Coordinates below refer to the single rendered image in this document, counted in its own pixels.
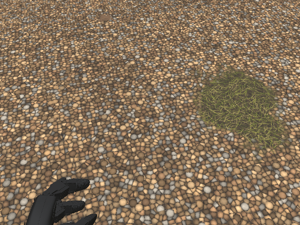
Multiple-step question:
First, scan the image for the left robot hand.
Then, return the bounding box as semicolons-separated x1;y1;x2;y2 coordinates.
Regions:
23;177;98;225

